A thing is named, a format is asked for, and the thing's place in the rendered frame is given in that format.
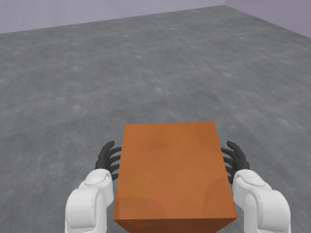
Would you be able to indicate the robot right hand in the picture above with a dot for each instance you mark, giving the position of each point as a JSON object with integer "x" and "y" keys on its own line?
{"x": 238, "y": 161}

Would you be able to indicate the carton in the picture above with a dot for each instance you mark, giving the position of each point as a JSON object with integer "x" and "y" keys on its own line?
{"x": 172, "y": 179}

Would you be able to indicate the robot left forearm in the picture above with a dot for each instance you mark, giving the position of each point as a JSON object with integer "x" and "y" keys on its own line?
{"x": 86, "y": 207}

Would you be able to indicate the robot left hand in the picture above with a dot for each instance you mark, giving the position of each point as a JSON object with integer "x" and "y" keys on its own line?
{"x": 105, "y": 160}

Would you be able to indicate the robot right forearm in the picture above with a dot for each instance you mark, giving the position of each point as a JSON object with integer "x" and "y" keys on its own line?
{"x": 265, "y": 210}

